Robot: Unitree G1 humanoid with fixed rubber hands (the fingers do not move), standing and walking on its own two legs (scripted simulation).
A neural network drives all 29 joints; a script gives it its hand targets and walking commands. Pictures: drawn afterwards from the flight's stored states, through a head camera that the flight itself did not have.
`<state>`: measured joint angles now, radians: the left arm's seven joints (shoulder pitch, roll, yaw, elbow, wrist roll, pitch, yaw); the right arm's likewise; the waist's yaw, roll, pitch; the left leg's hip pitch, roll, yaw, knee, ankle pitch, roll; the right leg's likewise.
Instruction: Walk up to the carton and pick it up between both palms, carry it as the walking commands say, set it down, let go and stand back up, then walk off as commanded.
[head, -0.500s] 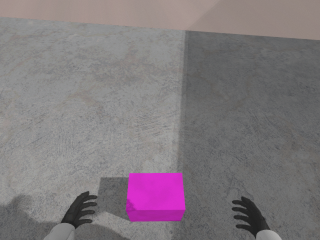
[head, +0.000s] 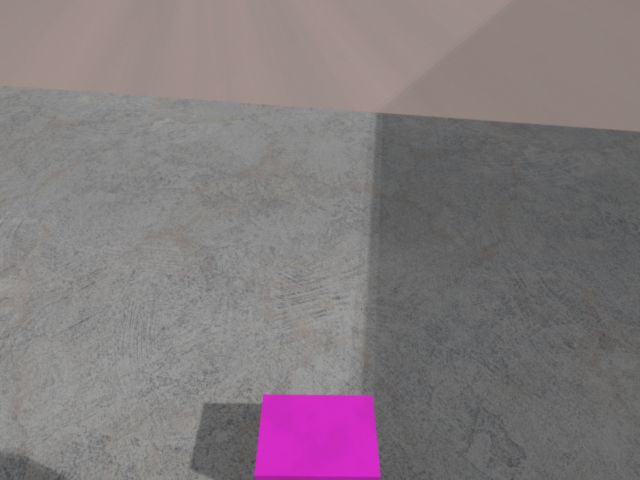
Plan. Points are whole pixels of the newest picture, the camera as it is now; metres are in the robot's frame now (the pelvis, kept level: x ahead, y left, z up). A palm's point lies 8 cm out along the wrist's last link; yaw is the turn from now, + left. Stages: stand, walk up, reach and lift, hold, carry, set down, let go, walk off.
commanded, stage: stand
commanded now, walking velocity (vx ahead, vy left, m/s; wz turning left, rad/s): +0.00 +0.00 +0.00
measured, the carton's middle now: (317, 449) +0.37 +0.01 -0.65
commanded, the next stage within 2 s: walk off in 1.42 s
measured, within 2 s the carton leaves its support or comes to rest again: neither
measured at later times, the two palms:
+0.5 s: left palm out of the picture -0.05 +0.23 -0.14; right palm out of the picture -0.04 -0.22 -0.15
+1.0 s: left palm out of the picture -0.09 +0.21 -0.14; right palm out of the picture -0.08 -0.20 -0.15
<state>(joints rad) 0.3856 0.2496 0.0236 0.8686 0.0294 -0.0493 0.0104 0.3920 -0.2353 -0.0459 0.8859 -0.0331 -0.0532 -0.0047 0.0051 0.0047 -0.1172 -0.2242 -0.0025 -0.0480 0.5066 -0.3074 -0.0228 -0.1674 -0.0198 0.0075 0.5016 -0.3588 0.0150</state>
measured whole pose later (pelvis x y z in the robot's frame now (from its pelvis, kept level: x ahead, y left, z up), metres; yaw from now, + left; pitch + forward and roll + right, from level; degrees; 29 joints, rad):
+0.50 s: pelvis +0.00 +0.00 +0.00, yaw +1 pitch -1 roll +0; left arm 0.41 0.17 -0.02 1.09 0.02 -0.01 0.04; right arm 0.41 -0.16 0.00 1.10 -0.02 -0.01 -0.04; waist 0.01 0.01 -0.07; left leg -0.20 -0.01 -0.06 0.53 -0.32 -0.02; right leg -0.13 -0.03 -0.01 0.51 -0.37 0.02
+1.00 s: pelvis -0.03 +0.00 +0.00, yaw +1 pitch -3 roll +0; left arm 0.38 0.13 -0.02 1.19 0.01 0.00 0.05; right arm 0.38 -0.11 0.03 1.19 -0.02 -0.01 -0.04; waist 0.01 0.01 -0.01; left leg -0.19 0.00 -0.07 0.49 -0.26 -0.02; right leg -0.12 -0.03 -0.02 0.48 -0.32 0.02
